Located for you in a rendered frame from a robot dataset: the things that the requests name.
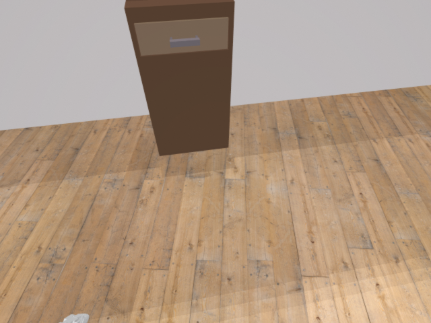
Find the handle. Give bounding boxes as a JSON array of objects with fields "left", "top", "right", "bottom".
[{"left": 170, "top": 35, "right": 200, "bottom": 48}]

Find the drawer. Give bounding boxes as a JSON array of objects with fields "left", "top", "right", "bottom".
[{"left": 134, "top": 17, "right": 229, "bottom": 56}]

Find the cabinet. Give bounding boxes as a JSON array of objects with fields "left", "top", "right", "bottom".
[{"left": 125, "top": 0, "right": 235, "bottom": 156}]

